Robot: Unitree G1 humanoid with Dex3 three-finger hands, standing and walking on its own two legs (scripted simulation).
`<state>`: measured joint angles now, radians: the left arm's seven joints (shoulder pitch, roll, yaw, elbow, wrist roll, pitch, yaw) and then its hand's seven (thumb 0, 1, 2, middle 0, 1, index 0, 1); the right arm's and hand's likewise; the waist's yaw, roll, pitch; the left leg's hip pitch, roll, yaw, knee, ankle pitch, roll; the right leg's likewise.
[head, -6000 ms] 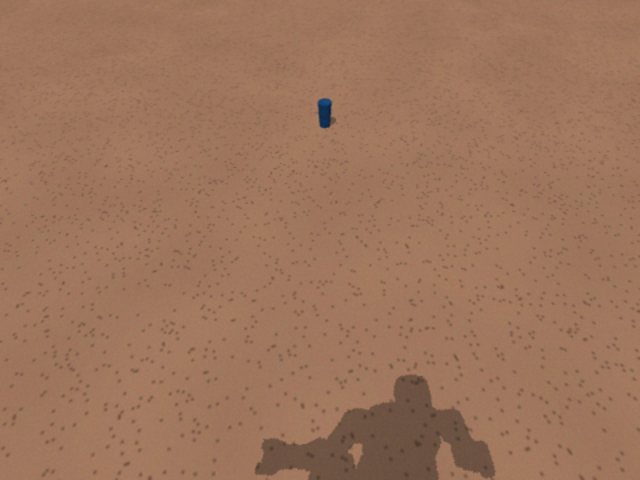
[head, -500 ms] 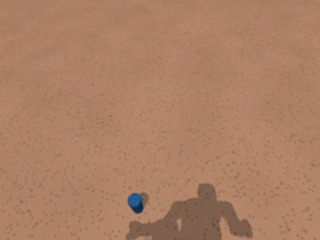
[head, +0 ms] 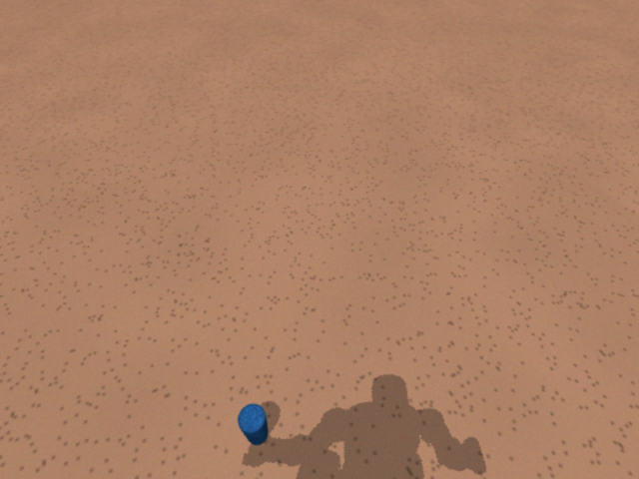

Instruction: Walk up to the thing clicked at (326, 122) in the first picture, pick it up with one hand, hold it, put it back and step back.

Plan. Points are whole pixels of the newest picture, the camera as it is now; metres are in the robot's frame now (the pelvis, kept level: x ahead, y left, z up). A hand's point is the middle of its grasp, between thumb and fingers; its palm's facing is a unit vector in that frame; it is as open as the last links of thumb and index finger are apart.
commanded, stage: walk up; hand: left
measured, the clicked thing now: (255, 426) +0.39 +0.20 -0.70
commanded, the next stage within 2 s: stand in 0.86 s
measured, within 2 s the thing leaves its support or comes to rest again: neither
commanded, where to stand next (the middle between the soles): +0.05 +0.00 m, yaw +0 degrees
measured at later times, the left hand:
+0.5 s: hand out of the picture +0.08 +0.25 -0.15, palm faces +0.03 -0.94 -0.33, open 7.4 cm
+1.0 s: hand out of the picture +0.09 +0.25 -0.15, palm faces +0.02 -0.94 -0.34, open 7.4 cm
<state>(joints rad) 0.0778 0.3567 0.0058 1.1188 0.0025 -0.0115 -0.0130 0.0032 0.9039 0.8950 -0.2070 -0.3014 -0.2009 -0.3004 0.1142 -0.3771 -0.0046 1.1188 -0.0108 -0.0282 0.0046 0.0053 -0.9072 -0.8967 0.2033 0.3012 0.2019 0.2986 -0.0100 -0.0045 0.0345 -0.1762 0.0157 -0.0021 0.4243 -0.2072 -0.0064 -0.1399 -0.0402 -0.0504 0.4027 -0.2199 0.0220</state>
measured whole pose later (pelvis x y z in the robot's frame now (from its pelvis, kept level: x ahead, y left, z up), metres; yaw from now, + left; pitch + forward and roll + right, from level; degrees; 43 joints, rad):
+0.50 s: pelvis +0.01 +0.00 +0.00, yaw +1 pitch -3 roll +0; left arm 0.09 0.34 0.02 1.16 0.01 -0.01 -0.01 0.00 0.90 0.90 -0.21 -0.30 -0.20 -0.30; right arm 0.09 -0.35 0.00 1.15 -0.01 -0.01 0.01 0.01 -0.91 -0.90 0.20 0.30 0.20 0.30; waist 0.00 0.00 0.05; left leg -0.14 0.01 -0.02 0.38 -0.20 -0.01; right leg -0.09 -0.04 -0.07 0.35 -0.22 0.02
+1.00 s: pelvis +0.01 +0.00 +0.00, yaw +1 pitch -3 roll +0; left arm 0.09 0.34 0.02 1.14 0.01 0.00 -0.01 0.00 0.90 0.90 -0.21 -0.30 -0.20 -0.30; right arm 0.08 -0.35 0.01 1.14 -0.01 -0.01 0.00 0.01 -0.91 -0.90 0.20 0.30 0.20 0.30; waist 0.00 0.00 0.06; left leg -0.12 0.01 -0.01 0.34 -0.17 -0.01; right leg -0.08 -0.04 -0.07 0.32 -0.19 0.02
